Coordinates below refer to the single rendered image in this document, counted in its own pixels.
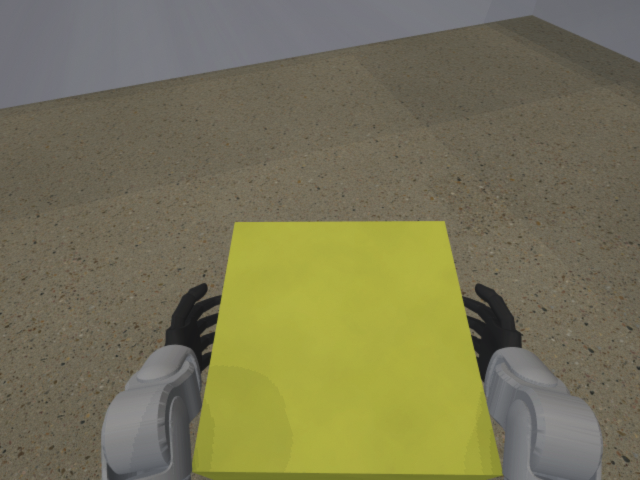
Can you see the robot right hand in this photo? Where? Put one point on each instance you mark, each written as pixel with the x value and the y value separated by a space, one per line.
pixel 497 332

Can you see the left robot forearm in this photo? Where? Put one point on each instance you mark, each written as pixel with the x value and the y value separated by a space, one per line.
pixel 145 433

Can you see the right robot forearm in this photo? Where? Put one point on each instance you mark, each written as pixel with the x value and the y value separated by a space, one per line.
pixel 549 434

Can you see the carton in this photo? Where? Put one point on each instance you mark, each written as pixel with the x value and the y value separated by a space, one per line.
pixel 342 351

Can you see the robot left hand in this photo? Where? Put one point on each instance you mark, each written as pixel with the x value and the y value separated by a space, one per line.
pixel 186 330

